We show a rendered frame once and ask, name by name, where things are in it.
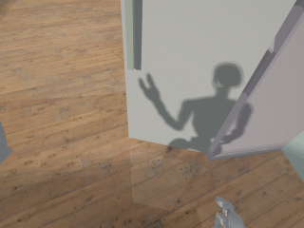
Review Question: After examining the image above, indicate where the left robot hand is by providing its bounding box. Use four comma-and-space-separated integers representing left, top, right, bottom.
0, 122, 13, 163

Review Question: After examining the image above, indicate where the fridge door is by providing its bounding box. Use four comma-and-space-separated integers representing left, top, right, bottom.
121, 0, 296, 154

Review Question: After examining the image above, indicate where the handle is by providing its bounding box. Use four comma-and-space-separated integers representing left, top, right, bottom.
124, 0, 136, 70

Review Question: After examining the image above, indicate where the right robot hand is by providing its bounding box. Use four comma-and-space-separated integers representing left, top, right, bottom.
211, 196, 246, 228

